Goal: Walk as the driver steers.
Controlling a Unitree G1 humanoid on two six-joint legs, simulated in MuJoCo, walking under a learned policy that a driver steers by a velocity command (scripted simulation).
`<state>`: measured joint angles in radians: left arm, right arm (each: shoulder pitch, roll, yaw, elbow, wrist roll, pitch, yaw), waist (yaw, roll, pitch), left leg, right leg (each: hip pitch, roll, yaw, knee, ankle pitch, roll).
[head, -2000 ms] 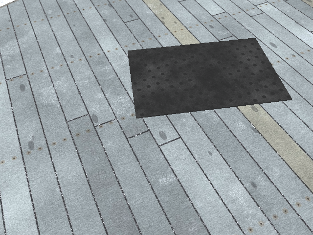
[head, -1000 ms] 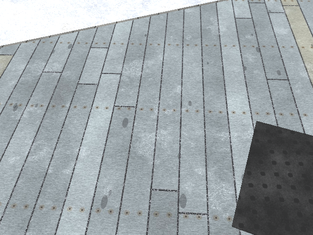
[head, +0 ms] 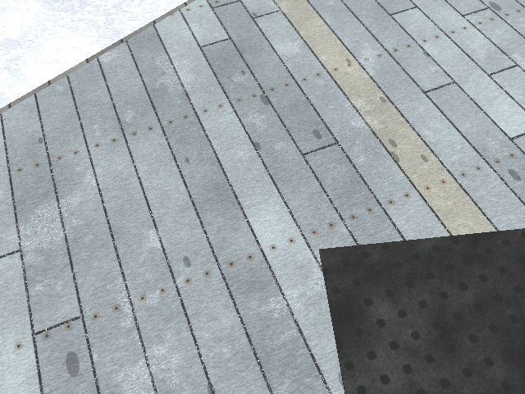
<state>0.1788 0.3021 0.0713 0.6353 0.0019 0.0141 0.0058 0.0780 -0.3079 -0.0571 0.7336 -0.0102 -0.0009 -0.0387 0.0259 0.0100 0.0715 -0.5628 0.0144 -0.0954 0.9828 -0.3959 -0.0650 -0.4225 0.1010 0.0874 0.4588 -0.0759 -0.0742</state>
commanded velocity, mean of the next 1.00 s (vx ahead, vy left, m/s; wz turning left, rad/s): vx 0.01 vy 0.00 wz -0.15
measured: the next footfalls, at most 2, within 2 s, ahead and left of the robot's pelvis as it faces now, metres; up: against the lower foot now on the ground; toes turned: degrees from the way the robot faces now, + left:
left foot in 0.22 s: +0.10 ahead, +0.17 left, +0.00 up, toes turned -8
right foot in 0.50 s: +0.04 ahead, -0.10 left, +0.00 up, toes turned -3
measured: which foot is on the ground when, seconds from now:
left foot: up 0.00-0.20, down 0.22-1.00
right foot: down 0.00-0.24, up 0.26-0.48, down 0.50-1.00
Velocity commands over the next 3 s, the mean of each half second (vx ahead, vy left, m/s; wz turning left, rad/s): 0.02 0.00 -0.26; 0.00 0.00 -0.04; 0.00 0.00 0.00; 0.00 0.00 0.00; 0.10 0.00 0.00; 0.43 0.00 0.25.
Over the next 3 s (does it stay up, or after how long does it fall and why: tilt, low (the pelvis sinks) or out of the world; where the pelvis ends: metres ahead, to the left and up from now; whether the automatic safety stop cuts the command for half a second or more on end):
stays up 0.27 -0.08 -0.01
